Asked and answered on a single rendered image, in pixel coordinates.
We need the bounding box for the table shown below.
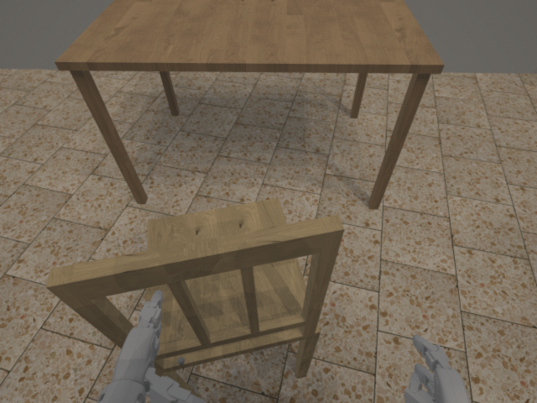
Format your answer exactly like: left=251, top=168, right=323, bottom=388
left=55, top=0, right=444, bottom=209

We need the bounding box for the robot left hand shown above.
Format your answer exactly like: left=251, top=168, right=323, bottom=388
left=111, top=290, right=205, bottom=403

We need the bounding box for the chair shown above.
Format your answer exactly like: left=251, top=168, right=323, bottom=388
left=46, top=198, right=345, bottom=396

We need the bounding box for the robot right hand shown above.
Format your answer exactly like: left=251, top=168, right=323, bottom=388
left=404, top=335, right=471, bottom=403

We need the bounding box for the left robot forearm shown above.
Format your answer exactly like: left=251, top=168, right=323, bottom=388
left=97, top=379, right=146, bottom=403

